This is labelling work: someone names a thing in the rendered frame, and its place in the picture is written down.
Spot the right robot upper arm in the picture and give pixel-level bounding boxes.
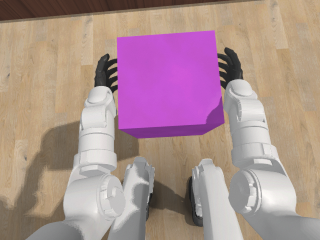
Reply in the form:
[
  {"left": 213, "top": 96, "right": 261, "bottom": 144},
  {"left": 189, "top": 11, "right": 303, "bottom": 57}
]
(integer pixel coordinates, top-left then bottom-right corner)
[{"left": 228, "top": 168, "right": 320, "bottom": 240}]

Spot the carton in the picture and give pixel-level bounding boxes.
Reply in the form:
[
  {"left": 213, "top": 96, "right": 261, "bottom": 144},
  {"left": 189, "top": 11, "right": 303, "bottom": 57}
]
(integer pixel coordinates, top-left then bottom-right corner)
[{"left": 117, "top": 30, "right": 225, "bottom": 139}]

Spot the left robot upper arm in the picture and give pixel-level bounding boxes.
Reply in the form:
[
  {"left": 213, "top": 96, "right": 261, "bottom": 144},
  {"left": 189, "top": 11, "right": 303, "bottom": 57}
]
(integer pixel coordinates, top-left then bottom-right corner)
[{"left": 26, "top": 173, "right": 126, "bottom": 240}]

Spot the robot right forearm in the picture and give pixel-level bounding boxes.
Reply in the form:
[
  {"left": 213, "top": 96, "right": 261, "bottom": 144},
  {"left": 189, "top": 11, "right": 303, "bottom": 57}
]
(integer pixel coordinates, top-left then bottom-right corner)
[{"left": 223, "top": 79, "right": 297, "bottom": 203}]

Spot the right robot shin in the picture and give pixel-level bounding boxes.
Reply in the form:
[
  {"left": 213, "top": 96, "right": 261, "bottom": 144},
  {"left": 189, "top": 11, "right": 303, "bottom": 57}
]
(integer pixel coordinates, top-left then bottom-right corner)
[{"left": 194, "top": 158, "right": 225, "bottom": 216}]

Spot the robot right foot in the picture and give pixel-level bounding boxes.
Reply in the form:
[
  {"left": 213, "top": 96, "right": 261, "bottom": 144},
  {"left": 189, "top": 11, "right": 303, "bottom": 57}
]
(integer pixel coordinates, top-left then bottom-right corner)
[{"left": 188, "top": 177, "right": 203, "bottom": 227}]

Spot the robot left hand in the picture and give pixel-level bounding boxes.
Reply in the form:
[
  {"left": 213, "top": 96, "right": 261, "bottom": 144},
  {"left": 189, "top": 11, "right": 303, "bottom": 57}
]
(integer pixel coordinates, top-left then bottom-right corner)
[{"left": 94, "top": 53, "right": 118, "bottom": 93}]

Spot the robot left forearm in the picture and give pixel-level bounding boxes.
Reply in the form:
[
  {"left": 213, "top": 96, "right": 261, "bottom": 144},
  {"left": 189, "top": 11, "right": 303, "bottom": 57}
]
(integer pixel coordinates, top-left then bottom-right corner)
[{"left": 63, "top": 86, "right": 118, "bottom": 215}]

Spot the robot right hand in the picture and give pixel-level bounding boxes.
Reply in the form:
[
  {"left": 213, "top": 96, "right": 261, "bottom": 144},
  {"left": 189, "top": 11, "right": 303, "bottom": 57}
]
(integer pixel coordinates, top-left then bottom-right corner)
[{"left": 217, "top": 47, "right": 244, "bottom": 90}]

